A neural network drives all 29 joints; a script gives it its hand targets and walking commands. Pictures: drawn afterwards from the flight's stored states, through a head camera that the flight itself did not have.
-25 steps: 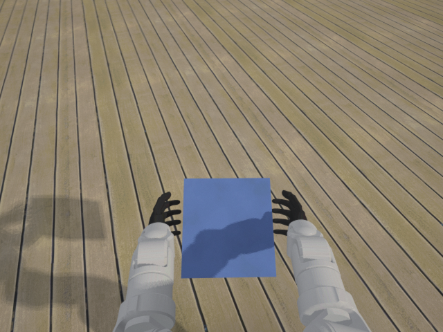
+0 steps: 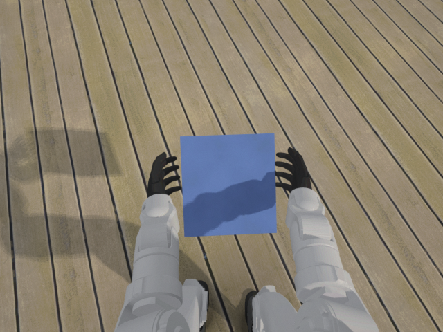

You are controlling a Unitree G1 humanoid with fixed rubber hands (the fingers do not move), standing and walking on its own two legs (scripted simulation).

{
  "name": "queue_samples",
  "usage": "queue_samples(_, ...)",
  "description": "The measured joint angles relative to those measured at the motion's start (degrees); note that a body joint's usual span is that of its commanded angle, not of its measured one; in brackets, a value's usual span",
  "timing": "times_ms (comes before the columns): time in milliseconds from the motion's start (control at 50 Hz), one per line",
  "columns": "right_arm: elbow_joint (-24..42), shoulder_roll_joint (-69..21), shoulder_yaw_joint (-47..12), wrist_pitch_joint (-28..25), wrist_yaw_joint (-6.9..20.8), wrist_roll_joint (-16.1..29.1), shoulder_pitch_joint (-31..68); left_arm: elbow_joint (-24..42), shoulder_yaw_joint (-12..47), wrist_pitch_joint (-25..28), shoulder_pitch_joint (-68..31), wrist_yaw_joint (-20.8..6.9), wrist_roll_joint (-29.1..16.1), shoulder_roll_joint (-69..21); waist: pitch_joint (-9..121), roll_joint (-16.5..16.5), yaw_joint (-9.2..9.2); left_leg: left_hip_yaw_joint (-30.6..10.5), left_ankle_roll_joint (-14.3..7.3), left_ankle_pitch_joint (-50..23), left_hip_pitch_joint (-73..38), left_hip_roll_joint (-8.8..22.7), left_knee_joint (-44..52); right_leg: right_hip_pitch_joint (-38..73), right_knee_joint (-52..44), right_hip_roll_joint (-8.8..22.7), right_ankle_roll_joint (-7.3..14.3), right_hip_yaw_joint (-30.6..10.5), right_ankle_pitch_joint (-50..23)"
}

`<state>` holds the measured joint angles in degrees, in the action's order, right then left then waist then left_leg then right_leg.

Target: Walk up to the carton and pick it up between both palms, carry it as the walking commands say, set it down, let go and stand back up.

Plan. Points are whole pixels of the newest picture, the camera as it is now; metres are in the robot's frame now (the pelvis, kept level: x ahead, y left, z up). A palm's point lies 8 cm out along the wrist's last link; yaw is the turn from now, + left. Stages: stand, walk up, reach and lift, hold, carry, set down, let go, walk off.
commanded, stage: set down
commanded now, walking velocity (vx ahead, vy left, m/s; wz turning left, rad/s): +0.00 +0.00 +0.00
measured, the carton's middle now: (226, 180) +0.43 +0.02 -0.15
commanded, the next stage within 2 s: none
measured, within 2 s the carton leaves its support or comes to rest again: neither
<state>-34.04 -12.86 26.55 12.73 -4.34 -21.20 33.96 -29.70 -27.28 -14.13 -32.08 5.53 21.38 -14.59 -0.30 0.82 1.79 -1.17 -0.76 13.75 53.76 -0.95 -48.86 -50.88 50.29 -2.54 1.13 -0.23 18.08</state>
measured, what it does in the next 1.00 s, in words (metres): lowers itself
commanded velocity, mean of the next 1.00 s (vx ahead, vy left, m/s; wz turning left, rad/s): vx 0.00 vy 0.00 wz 0.00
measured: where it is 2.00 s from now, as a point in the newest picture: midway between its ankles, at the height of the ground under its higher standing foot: (226, 327)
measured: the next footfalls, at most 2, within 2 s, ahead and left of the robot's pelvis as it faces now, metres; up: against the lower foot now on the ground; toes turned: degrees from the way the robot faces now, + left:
none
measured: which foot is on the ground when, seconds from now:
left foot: down 0.00-1.00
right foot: down 0.00-1.00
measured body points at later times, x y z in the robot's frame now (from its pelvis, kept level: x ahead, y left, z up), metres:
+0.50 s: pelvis +0.00 +0.00 -0.08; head +0.19 +0.01 +0.33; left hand +0.40 +0.15 -0.14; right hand +0.43 -0.12 -0.14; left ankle +0.09 +0.11 -0.68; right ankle +0.05 -0.11 -0.68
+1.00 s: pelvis -0.02 -0.01 -0.16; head +0.21 +0.00 +0.23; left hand +0.42 +0.15 -0.23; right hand +0.45 -0.11 -0.23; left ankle +0.09 +0.11 -0.68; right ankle +0.05 -0.11 -0.68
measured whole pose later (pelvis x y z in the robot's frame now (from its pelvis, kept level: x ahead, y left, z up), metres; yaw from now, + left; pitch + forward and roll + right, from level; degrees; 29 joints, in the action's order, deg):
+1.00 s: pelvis -0.02 -0.01 -0.16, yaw -1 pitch +37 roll +0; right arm -43.3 -5.7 24.0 14.0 -9.2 -15.7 52.2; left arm -35.9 -28.4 -14.8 -47.9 10.2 15.8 -9.1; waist 8.2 1.8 2.4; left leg -0.8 0.3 25.4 99.5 -1.2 -87.7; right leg -96.8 90.4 -3.4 1.5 0.5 30.7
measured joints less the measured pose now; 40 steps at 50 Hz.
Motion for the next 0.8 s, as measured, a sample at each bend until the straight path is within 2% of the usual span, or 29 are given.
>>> queue_samples(340,-0.36,2.24,-0.99,-0.12,-0.44,2.52,4.15,0.72,1.16,0.55,-3.0,2.63,-3.62,0.39,6.37,0.21,-0.01,0.55,-0.13,5.56,19.88,-0.28,-15.07,-19.82,15.28,-0.02,-0.39,-0.1,5.84)
queue_samples(800,-6.77,5.74,-2.82,0.21,-4.08,5.53,12.63,-4.72,0.44,0.49,-10.86,4.61,-5.86,4.08,9.41,0.73,0.35,0.47,0.69,10.61,38.64,-0.23,-32.54,-38.68,33.54,-0.46,0.13,0.58,11.54)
